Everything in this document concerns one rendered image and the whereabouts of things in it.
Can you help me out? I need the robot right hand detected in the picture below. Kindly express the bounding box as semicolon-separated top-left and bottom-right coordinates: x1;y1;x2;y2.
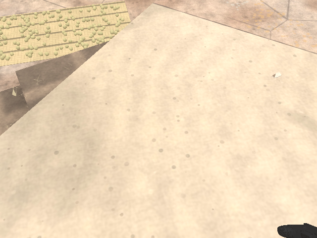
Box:
277;223;317;238

